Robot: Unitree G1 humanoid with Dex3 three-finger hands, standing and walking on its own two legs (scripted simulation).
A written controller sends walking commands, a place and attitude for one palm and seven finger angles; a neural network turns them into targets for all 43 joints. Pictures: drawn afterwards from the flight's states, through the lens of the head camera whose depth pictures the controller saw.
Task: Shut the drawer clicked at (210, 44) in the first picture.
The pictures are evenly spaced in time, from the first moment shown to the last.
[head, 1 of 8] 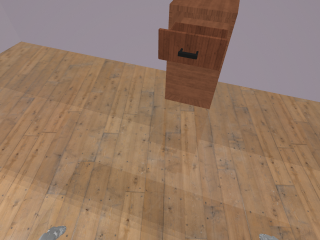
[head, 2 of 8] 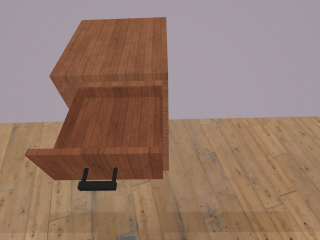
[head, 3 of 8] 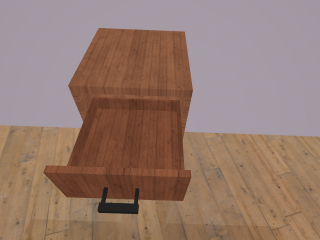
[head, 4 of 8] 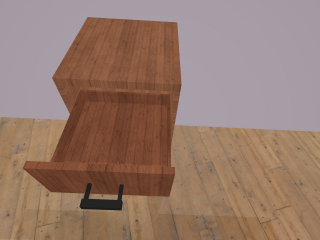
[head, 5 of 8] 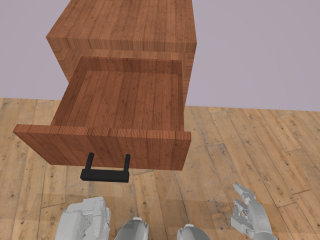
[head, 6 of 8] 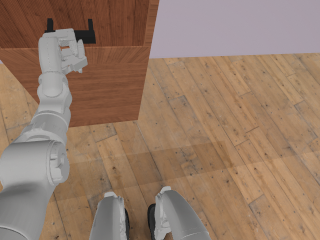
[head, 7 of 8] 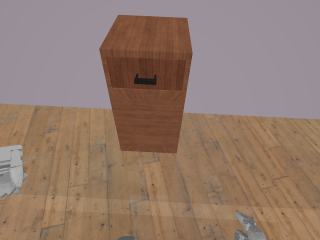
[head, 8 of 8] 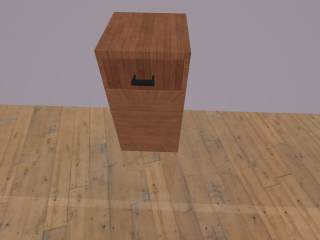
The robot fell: no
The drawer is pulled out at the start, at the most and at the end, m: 0.30 0.30 0.00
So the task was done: yes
